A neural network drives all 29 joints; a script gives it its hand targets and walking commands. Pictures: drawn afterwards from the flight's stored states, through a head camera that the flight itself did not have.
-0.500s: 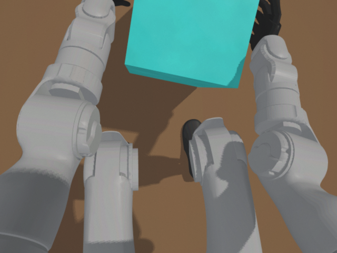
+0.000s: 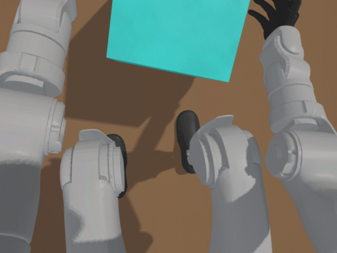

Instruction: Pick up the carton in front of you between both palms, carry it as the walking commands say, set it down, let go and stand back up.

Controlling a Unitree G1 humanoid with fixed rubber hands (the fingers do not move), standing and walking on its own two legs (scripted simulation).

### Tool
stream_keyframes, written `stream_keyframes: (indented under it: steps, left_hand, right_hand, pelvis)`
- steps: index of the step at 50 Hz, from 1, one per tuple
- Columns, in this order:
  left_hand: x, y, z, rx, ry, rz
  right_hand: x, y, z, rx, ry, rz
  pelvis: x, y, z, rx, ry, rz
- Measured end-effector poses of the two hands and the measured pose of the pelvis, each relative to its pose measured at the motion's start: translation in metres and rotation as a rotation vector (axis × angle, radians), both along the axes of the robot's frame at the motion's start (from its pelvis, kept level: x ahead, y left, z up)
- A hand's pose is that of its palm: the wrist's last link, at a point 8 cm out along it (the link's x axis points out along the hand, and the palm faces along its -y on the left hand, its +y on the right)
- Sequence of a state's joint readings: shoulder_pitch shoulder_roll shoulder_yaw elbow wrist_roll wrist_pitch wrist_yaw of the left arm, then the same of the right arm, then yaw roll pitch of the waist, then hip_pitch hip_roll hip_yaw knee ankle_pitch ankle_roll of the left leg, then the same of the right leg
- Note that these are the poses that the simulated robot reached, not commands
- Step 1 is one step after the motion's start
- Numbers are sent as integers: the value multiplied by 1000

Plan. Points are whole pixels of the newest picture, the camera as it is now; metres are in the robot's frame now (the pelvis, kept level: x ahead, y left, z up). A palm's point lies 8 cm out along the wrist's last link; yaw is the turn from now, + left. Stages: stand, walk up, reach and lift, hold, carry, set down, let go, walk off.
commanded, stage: set down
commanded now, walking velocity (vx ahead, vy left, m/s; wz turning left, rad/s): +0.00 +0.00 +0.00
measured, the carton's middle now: (170, 21) +0.51 -0.06 -0.25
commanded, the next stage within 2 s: let go in 0.94 s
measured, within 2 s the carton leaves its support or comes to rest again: neither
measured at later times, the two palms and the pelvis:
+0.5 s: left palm out of the picture +0.59 +0.13 +0.00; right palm out of the picture +0.48 -0.24 +0.00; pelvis +0.01 +0.00 +0.11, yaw +1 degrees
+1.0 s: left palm out of the picture +0.58 +0.14 +0.15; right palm out of the picture +0.47 -0.25 +0.15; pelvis +0.04 +0.00 +0.24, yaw +1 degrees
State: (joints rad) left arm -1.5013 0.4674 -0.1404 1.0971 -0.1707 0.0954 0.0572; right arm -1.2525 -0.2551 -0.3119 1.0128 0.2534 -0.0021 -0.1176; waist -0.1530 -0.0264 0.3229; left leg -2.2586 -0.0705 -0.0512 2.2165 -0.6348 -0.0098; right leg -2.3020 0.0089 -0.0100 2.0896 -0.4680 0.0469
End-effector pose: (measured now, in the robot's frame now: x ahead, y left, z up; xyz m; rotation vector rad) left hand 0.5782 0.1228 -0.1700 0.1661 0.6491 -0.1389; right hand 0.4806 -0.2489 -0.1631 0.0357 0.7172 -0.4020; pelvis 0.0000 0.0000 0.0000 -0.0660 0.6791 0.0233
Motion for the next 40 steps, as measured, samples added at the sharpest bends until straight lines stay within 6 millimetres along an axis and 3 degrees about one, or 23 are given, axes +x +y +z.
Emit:
stream_keyframes:
  steps: [5,14,29,40]
  left_hand:
    - [5,-6,40,21,-43,-3]
    - [6,-1,113,23,6,28]
    - [8,9,191,20,-11,7]
    - [10,11,265,21,-5,-2]
  right_hand:
    - [5,8,34,17,-70,4]
    - [-6,7,102,18,-63,-20]
    - [-2,7,189,-4,-80,-7]
    - [-6,3,261,0,-84,-6]
  pelvis:
    - [0,-3,13,14,0,-17]
    - [4,-4,62,31,64,-23]
    - [16,-1,131,28,144,-14]
    - [30,3,192,27,151,-11]
